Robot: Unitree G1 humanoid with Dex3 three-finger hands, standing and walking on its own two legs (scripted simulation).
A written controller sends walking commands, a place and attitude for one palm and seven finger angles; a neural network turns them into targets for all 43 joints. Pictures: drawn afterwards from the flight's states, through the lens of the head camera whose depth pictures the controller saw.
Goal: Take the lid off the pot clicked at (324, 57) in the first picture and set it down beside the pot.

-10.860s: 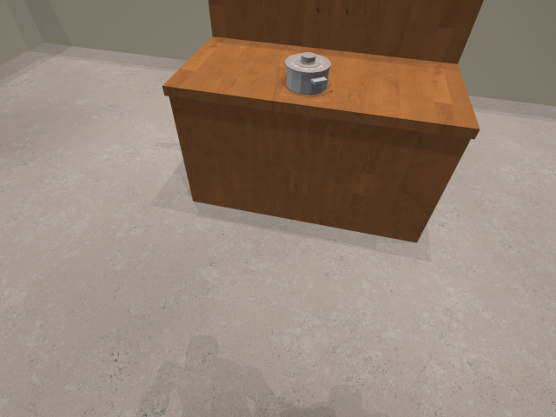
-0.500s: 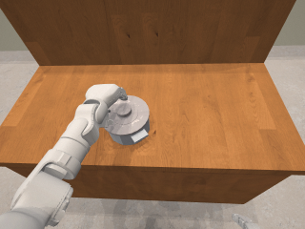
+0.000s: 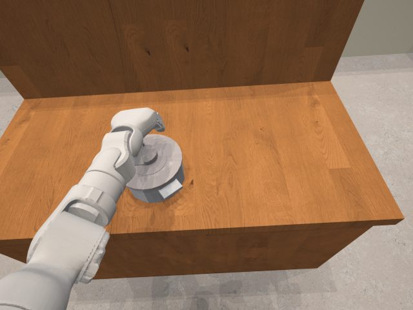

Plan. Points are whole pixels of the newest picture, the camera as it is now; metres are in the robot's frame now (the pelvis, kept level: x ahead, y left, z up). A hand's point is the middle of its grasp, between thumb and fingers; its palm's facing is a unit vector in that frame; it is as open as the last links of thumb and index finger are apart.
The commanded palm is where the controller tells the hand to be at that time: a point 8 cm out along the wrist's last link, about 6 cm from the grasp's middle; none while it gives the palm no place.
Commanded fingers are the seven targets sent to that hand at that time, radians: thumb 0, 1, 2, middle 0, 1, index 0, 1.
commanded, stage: move the open hand above the knob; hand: left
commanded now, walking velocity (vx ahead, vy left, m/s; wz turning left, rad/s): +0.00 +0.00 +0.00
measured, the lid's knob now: (146, 154) +0.47 +0.14 -0.01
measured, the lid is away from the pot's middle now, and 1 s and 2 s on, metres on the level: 0.00 0.00 0.00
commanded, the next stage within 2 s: lower the open fingers around the knob in 0.44 s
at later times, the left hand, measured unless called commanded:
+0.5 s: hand (135, 149) +0.43 +0.14 +0.06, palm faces -0.35 -0.05 -0.94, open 10.3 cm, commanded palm +0.43 +0.14 +0.12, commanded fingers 0.00 -0.25 1.24 -0.79 -0.08 -0.79 -0.08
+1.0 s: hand (142, 158) +0.43 +0.13 +0.03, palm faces -0.35 -0.05 -0.94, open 10.3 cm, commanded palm +0.43 +0.13 +0.08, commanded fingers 0.00 -0.25 1.24 -0.79 -0.08 -0.79 -0.08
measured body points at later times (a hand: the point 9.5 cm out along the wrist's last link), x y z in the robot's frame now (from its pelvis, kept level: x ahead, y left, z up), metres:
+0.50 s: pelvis -0.01 +0.01 +0.00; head +0.04 -0.02 +0.45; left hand +0.45 +0.14 +0.11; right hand +0.11 -0.25 -0.14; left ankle -0.01 +0.11 -0.74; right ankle -0.04 -0.13 -0.74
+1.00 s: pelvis -0.01 +0.01 +0.00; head +0.04 -0.02 +0.44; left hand +0.44 +0.13 +0.09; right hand +0.06 -0.25 -0.15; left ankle -0.01 +0.11 -0.74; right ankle -0.04 -0.13 -0.74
